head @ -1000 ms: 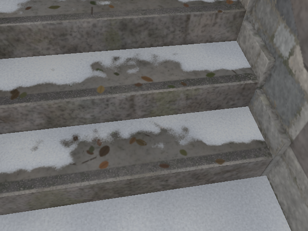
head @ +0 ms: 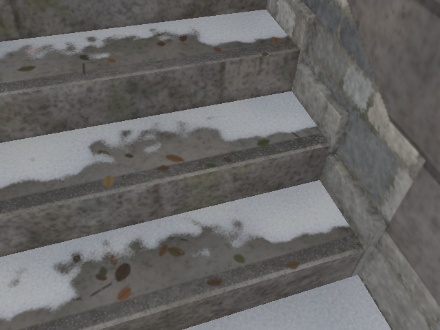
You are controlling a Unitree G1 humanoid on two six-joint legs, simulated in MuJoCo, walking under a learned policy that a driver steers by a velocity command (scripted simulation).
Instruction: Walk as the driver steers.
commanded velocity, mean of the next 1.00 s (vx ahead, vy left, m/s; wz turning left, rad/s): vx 0.47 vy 0.00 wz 0.13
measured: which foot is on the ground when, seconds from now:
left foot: down 0.00-0.40, up 0.42-0.96, down 0.98-1.00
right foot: up 0.00-0.36, down 0.38-1.00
